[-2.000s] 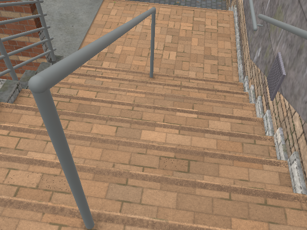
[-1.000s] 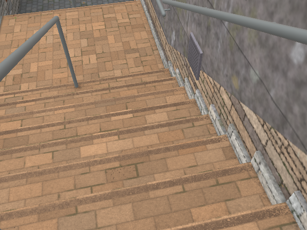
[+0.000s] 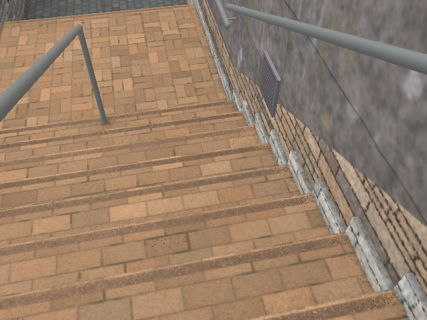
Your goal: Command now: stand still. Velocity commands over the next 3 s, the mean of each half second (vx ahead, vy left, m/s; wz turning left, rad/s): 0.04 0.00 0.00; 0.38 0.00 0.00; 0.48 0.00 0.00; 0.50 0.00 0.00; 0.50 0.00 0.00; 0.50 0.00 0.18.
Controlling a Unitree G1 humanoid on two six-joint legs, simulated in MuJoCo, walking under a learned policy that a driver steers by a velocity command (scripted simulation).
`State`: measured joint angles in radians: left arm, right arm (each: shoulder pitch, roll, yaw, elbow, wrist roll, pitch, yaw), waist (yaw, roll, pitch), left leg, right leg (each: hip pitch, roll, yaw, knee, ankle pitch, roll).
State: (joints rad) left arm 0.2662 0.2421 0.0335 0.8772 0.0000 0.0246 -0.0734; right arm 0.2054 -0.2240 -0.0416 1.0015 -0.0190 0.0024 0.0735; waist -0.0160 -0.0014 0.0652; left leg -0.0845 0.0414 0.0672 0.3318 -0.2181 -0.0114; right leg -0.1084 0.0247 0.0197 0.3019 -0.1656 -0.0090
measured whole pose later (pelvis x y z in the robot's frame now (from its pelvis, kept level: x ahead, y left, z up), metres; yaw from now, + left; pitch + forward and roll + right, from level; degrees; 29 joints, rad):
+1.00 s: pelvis +0.21 +0.04 -0.09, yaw +0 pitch +2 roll -5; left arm 0.66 0.11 -0.03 1.10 0.06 -0.11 0.04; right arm 0.04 -0.17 0.00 0.86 -0.07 -0.06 0.04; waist 0.16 0.05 -0.04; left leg -0.50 0.12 -0.03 0.43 0.43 0.04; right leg -0.06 0.05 0.01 0.82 -0.79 0.04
